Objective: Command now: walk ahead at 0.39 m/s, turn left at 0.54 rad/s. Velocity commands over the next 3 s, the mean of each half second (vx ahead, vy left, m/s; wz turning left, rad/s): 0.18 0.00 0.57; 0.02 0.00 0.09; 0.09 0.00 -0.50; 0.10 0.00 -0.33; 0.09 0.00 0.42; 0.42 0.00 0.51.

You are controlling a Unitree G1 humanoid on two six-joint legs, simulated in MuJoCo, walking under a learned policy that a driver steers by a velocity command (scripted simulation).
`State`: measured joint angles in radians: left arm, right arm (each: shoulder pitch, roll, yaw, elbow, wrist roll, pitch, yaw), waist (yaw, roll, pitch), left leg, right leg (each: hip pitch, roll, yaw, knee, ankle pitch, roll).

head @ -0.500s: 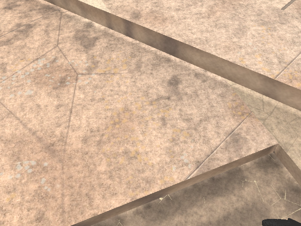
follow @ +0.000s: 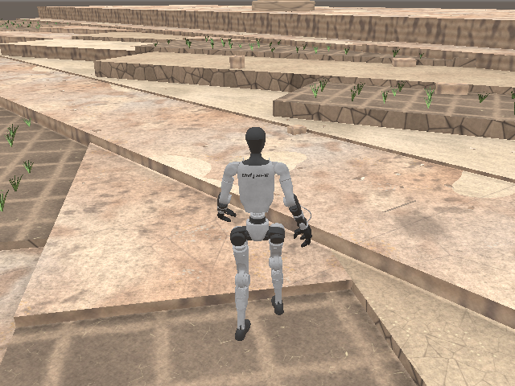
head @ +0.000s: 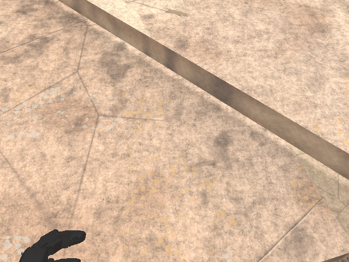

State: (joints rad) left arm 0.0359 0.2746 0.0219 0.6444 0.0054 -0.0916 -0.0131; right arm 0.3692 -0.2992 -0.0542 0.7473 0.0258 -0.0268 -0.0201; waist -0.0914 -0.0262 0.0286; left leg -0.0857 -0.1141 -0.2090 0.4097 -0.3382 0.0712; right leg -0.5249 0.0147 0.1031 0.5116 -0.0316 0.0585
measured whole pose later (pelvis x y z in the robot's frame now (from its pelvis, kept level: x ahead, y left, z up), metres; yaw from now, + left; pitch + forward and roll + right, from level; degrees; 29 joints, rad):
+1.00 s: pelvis +0.15 +0.03 -0.01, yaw +18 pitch +0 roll +0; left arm 0.20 0.25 0.05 0.77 0.00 0.05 0.01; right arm 0.15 -0.22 -0.04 0.67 -0.03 0.03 -0.03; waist 0.02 0.02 0.03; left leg -0.29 0.00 0.03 0.63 -0.31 -0.02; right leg -0.20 -0.01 0.02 0.57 -0.37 0.01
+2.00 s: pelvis +0.27 -0.01 +0.06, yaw -8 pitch +0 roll -1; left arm 0.17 0.19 0.04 0.69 0.01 -0.04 0.00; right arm 0.20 -0.29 -0.07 0.74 0.03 0.04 -0.05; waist 0.00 0.05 0.06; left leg -0.53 0.04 -0.07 1.30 -0.39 -0.03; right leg -0.42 -0.01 -0.14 0.61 -0.20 -0.06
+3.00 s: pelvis +0.60 +0.03 +0.09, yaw +23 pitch +2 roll -1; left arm 0.29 0.26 0.07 0.78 0.00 -0.11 -0.01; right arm 0.28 -0.30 -0.05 0.66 0.02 -0.05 0.00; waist 0.03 0.06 -0.01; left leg -0.55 0.03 -0.08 1.16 -0.30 0.02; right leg -0.19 0.04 -0.03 0.36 -0.21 -0.04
